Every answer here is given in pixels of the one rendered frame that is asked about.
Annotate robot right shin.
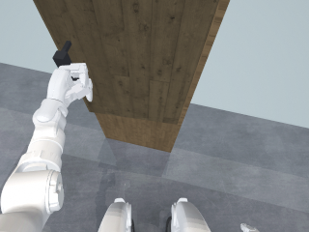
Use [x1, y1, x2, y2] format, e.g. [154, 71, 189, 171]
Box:
[171, 197, 187, 232]

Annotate cupboard door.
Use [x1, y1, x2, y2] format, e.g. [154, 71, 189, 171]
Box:
[33, 0, 219, 125]

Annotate robot left upper arm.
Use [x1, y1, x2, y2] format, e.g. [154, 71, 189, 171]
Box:
[0, 169, 64, 232]

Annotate robot left shin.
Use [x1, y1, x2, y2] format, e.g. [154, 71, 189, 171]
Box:
[114, 198, 131, 232]

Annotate left robot hand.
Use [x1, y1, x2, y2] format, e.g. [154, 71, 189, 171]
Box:
[46, 63, 93, 108]

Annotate handle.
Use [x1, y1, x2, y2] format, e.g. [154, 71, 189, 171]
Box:
[52, 41, 80, 81]

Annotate robot left forearm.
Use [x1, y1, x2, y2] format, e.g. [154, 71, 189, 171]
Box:
[0, 99, 69, 214]

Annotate robot shin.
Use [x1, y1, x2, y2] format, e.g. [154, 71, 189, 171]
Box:
[114, 198, 131, 232]
[171, 197, 187, 232]

